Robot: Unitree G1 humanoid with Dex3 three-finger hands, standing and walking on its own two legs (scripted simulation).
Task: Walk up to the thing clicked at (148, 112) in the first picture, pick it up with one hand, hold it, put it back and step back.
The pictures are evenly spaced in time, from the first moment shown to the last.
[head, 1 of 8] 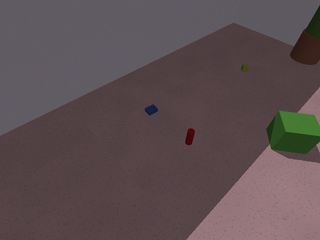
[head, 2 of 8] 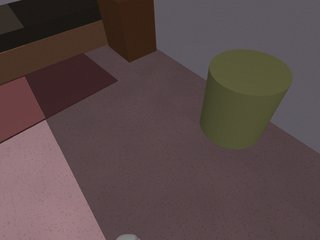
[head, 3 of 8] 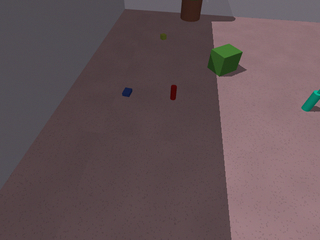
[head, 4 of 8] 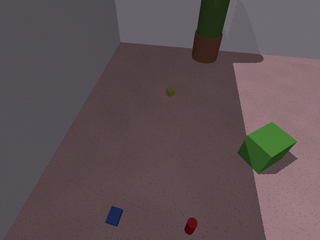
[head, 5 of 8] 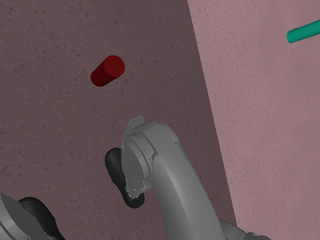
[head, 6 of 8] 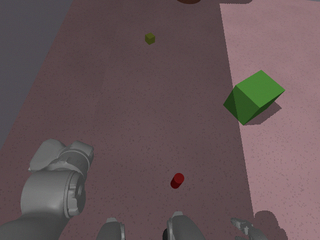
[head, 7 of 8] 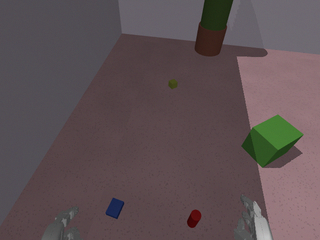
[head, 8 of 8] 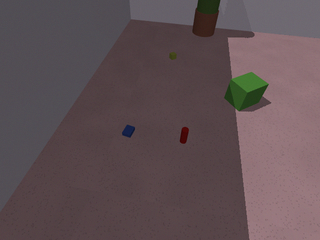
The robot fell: no
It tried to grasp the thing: yes
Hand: left
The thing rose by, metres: 0.70
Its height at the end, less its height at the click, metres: +0.00
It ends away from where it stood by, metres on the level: 0.01
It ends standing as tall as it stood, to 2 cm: yes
